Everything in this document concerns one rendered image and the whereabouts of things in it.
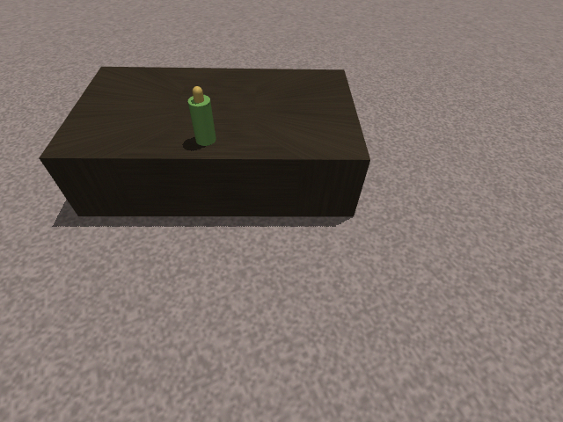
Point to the bottle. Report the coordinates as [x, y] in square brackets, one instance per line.
[202, 117]

